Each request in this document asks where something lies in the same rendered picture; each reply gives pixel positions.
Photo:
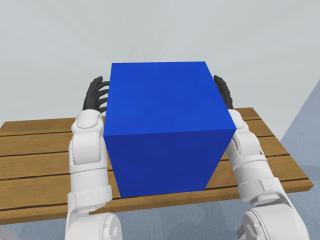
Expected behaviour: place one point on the right robot upper arm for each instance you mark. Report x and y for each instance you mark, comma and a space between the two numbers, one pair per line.
273, 222

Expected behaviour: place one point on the robot left forearm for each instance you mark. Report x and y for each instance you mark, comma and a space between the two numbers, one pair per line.
90, 189

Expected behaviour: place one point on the carton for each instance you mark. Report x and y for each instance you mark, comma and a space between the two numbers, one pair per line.
166, 127

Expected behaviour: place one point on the robot right forearm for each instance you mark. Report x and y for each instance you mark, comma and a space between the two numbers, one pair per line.
256, 183

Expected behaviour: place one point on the left robot upper arm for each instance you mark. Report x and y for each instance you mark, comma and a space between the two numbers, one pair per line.
102, 226

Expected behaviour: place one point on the robot right hand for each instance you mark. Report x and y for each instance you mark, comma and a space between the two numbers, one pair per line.
224, 92

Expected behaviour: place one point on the table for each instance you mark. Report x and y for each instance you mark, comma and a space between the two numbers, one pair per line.
35, 174

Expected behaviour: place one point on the robot left hand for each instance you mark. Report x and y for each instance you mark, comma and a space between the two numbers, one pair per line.
92, 101

